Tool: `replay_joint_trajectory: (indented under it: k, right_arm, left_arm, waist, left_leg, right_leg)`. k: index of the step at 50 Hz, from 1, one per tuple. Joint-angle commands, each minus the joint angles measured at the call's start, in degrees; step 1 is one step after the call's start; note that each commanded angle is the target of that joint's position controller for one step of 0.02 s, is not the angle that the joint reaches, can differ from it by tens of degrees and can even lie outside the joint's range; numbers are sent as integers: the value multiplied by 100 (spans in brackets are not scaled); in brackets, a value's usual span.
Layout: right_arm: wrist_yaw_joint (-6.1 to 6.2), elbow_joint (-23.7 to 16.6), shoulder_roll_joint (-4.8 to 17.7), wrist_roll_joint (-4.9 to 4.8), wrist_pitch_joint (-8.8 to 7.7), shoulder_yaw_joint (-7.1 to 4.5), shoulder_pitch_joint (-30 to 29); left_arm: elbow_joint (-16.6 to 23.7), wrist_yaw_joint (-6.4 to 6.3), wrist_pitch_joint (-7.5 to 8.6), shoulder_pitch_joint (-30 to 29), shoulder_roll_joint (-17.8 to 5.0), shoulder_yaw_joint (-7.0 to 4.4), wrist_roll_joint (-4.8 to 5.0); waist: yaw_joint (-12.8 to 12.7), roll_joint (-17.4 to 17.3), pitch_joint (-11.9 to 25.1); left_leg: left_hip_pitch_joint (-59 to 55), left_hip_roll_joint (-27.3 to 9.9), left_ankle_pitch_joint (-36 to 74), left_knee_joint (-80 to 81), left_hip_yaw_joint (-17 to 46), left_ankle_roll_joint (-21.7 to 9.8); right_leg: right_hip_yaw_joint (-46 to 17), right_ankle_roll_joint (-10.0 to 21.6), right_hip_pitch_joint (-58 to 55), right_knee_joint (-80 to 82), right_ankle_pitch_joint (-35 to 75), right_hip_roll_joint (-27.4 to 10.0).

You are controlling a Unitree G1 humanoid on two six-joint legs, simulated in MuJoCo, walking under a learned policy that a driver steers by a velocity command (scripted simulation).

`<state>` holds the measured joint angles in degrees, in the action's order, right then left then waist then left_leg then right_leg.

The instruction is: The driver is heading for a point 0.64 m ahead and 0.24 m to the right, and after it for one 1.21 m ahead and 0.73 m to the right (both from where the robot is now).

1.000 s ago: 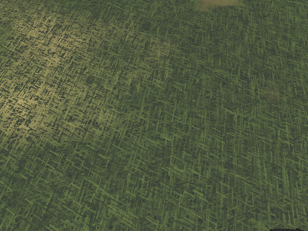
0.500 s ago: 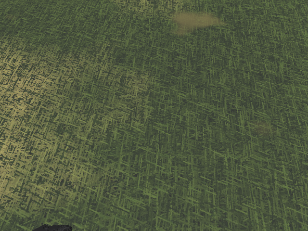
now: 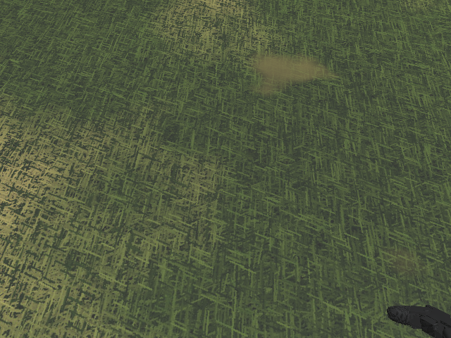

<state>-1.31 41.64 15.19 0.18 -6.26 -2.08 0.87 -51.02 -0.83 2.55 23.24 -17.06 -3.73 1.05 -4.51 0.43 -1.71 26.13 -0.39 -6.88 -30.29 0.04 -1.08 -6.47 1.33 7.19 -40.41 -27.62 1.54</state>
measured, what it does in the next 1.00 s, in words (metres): walks ahead, turning right: right foot, then left foot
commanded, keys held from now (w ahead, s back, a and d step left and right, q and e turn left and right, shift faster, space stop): w+e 1.00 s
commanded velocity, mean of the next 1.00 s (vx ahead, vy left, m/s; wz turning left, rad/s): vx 0.50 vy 0.00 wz -0.57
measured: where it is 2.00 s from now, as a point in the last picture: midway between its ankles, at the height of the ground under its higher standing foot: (393, 216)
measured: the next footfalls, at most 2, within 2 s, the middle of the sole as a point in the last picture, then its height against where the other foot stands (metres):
right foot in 0.48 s outside the picture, level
left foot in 0.98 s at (288, 259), level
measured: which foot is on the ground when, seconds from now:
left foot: down 0.00-0.50, up 0.52-0.96, down 0.98-1.00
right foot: up 0.00-0.46, down 0.48-0.98, up 1.00-1.00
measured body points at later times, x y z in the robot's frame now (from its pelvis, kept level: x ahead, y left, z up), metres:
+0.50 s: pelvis +0.25 -0.05 -0.01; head +0.28 -0.08 +0.44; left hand +0.52 +0.13 -0.08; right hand +0.18 -0.34 -0.14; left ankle +0.11 +0.12 -0.71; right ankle +0.33 -0.17 -0.73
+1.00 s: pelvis +0.52 -0.14 +0.00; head +0.54 -0.15 +0.45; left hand +0.72 +0.10 -0.11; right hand +0.58 -0.47 -0.07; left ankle +0.68 -0.10 -0.73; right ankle +0.33 -0.17 -0.71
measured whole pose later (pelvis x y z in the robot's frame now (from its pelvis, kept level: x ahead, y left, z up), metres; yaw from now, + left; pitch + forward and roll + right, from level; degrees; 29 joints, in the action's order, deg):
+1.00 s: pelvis +0.52 -0.14 +0.00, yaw -35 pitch +2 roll +1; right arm -1.6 41.2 15.9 0.5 -7.1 -2.9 1.3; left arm -43.3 -1.2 1.4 22.2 -17.7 -5.0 1.2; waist -4.0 0.4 -0.7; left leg 26.4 1.7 -4.9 -29.3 1.5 -0.6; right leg -13.1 2.9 6.1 -38.3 -28.9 4.7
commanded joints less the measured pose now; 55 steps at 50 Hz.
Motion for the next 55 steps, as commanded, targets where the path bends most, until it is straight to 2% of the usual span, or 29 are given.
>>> replay_joint_trajectory:
  k: [1, 3, 5, 9, 14, 17, 20, 22, 23, 24, 25, 26, 27, 28, 29, 30, 31, 35, 40, 45, 47, 48, 49, 50, 51, 52, 53, 54, 55]
  right_arm:
    - [48, 116, 1020, -6, 46, -350, 1818]
    - [46, 100, 625, -1, 53, -229, 1156]
    - [54, 161, 520, 57, 13, -217, 869]
    - [96, 345, 729, 52, -71, -322, 933]
    - [166, 477, 971, 19, 17, -394, 1099]
    - [186, 589, 1106, -51, 111, -442, 1368]
    - [183, 672, 1249, -151, 237, -499, 1487]
    - [205, 644, 1414, -211, 315, -551, 1399]
    - [213, 621, 1445, -241, 365, -559, 1319]
    - [229, 590, 1311, -224, 379, -500, 1313]
    - [223, 405, 815, 15, 332, -331, 1513]
    - [169, 118, 398, 54, 132, -158, 1620]
    - [95, 31, 932, -172, -53, -269, 969]
    - [63, -73, 974, -291, -157, -270, 713]
    - [105, 4, 910, -184, -197, -266, 751]
    - [137, 80, 978, -48, -167, -315, 824]
    - [121, 109, 986, -17, -96, -334, 929]
    - [135, -22, 729, 73, 77, -284, 635]
    - [49, -325, 507, -5, 31, -170, -350]
    - [-55, -456, 795, -70, -79, -250, -473]
    - [-44, -350, 903, -71, -132, -317, -11]
    - [-7, -212, 1041, -27, -160, -403, 548]
    - [37, -137, 1321, 72, -180, -481, 1368]
    - [30, 54, 1781, 130, -98, -599, 1934]
    - [-13, 5, 1274, -21, -71, -486, 1850]
    - [2, -45, 911, -42, -40, -386, 1623]
    - [4, -54, 799, 15, 0, -334, 1367]
    - [3, 4, 679, 45, 24, -294, 1219]
    - [14, 44, 609, 90, 12, -256, 1165]
  left_arm:
    - [620, -2, 179, 39, -720, -103, 184]
    - [712, -22, 103, -456, -724, -158, 100]
    - [725, 9, -13, -391, -482, -170, 72]
    - [956, 33, -147, -708, -263, -140, 38]
    - [1223, 209, -81, -1469, -147, -67, 22]
    - [1456, 308, -83, -2001, -123, -31, 21]
    - [1659, 384, -108, -2221, -227, -63, 18]
    - [1667, 393, -144, -1886, -436, -174, 1]
    - [1524, 378, -161, -1255, -626, -296, 14]
    - [1226, 304, -190, -242, -975, -503, 35]
    - [1080, 172, -244, 377, -1587, -683, 77]
    - [1327, 205, -137, 14, -1830, -636, 78]
    - [1368, 270, -28, 2, -1272, -461, 38]
    - [1330, 279, 55, -155, -1043, -385, -1]
    - [1354, 277, 90, -529, -899, -337, 2]
    - [1426, 249, 103, -867, -691, -268, -22]
    - [1516, 217, 104, -1045, -635, -232, -84]
    - [1453, 74, 145, -877, -856, -287, -50]
    - [1268, -21, 85, -464, -926, -317, 4]
    - [1112, -61, 12, -219, -852, -318, 37]
    - [1125, -67, -39, -312, -821, -317, 21]
    - [1158, -54, -45, -348, -648, -253, 3]
    - [1253, -27, -36, -315, -312, -121, -74]
    - [1414, -25, 13, 461, 34, -18, 95]
    - [1296, -46, 26, 464, -539, -93, 153]
    - [1310, -44, 9, -111, -862, -182, 122]
    - [1348, -59, -8, -426, -827, -179, 55]
    - [1409, -45, 10, -667, -733, -178, -15]
    - [1425, -12, 12, -669, -617, -174, 1]
  waist:
    - [967, -1156, 1377]
    - [723, -622, 440]
    - [484, -825, 170]
    - [445, -512, -3]
    - [687, -333, -170]
    - [872, -266, -343]
    - [824, -324, -379]
    - [525, -514, -26]
    - [136, -499, 333]
    - [-363, -325, 856]
    - [-372, 783, 1296]
    - [116, 1519, 2027]
    - [-258, 694, 1834]
    - [-157, 543, 1155]
    - [132, 71, 739]
    - [339, 114, 550]
    - [486, 257, 467]
    - [495, 155, 250]
    - [102, 375, 11]
    - [129, 529, 30]
    - [387, 707, 148]
    - [667, 655, 475]
    - [1005, 142, 1274]
    - [692, -1818, 2045]
    - [767, -1534, 1775]
    - [914, -957, 1039]
    - [840, -535, 633]
    - [766, -451, 290]
    - [631, -587, 197]
  left_leg:
    - [-4130, -2251, -2273, 1444, 3634, -1119]
    - [-2715, -1785, -1270, 1683, 2150, -838]
    - [-1960, -1502, -554, 2006, 1300, -766]
    - [-1854, -1539, 380, 2319, 442, -963]
    - [-2132, -1428, 845, 2390, -494, -861]
    - [-2539, -1552, 928, 2325, -772, -801]
    - [-3078, -1698, 1695, 1931, -978, -665]
    - [-3230, -1678, 3591, 1070, -1176, -542]
    - [-3093, -1563, 4260, 135, -1320, -444]
    - [-2389, -1320, 3955, -1204, -1457, -233]
    - [-442, -857, 916, -3223, -1495, 99]
    - [1370, 254, -2765, -4728, -311, 310]
    - [1989, -42, -2496, -4961, 476, 177]
    - [2156, -271, -2001, -4676, 402, 23]
    - [1833, -513, -1569, -4136, 424, 9]
    - [1428, -677, -1283, -3646, 458, 48]
    - [1096, -737, -1090, -3460, 482, 97]
    - [962, -561, -300, -2340, 315, 453]
    - [428, -148, 1237, -395, 273, 527]
    - [172, -63, 813, 207, 528, 302]
    - [-420, -1, 349, 360, 398, 116]
    - [-1288, -53, 355, 517, 355, -53]
    - [-2749, -905, 50, 386, 1147, -396]
    - [-4642, -2201, -1357, 961, 3812, -1311]
    - [-4555, -2355, -2644, 1324, 4562, -1292]
    - [-3877, -2088, -2578, 1430, 3723, -1060]
    - [-3198, -1842, -1874, 1473, 2973, -922]
    - [-2620, -1618, -1195, 1588, 2448, -923]
    - [-2256, -1453, -762, 1708, 2055, -897]
  right_leg:
    - [-263, 63, 3689, -3256, -333, -245]
    - [-29, 31, 3445, -2992, 534, -657]
    - [-4, -13, 2935, -2641, 979, -911]
    - [28, -127, 3180, -2079, 1629, -999]
    - [385, -108, 3071, -524, 2830, -906]
    - [633, -11, 3092, 57, 2828, -835]
    - [854, 198, 3019, 376, 2266, -677]
    - [1181, 429, 2295, 416, 1681, -306]
    - [1339, 595, 1449, 589, 1644, -36]
    - [1273, 824, -89, 891, 1937, 196]
    - [-668, 1351, -1859, 1068, 1731, -939]
    - [-3872, 2335, -2936, 2091, 529, -2024]
    - [-3712, 2075, -2798, 2510, 473, -2043]
    - [-2894, 1856, -2161, 2489, 843, -1857]
    - [-2258, 1648, -1324, 2482, 1420, -1584]
    - [-1791, 1527, -706, 2548, 1957, -1380]
    - [-1616, 1510, -284, 2676, 2268, -1264]
    - [-1051, 1535, 380, 2883, 3044, -1007]
    - [-819, 1149, 719, 2798, 2255, -692]
    - [-1529, 1014, 82, 2081, 2051, -1000]
    - [-1716, 897, 2, 1658, 2364, -974]
    - [-1566, 732, 137, 1052, 2657, -686]
    - [-1143, 520, 764, -466, 2098, -321]
    - [-376, 91, 2816, -2384, -413, 504]
    - [-514, 21, 3604, -3231, -586, 68]
    - [-454, -10, 3781, -3423, -53, -120]
    - [-254, -34, 3604, -3335, 355, -304]
    - [-238, -36, 3486, -3044, 623, -432]
    - [-236, -13, 3217, -2825, 796, -562]
Velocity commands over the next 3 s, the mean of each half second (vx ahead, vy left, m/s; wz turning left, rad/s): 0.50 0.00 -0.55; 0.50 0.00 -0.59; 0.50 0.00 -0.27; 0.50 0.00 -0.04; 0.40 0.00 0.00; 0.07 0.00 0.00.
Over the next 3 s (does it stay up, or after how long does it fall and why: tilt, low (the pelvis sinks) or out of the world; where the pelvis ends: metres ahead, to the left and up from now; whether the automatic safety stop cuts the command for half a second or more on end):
stays up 1.19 -0.72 0.01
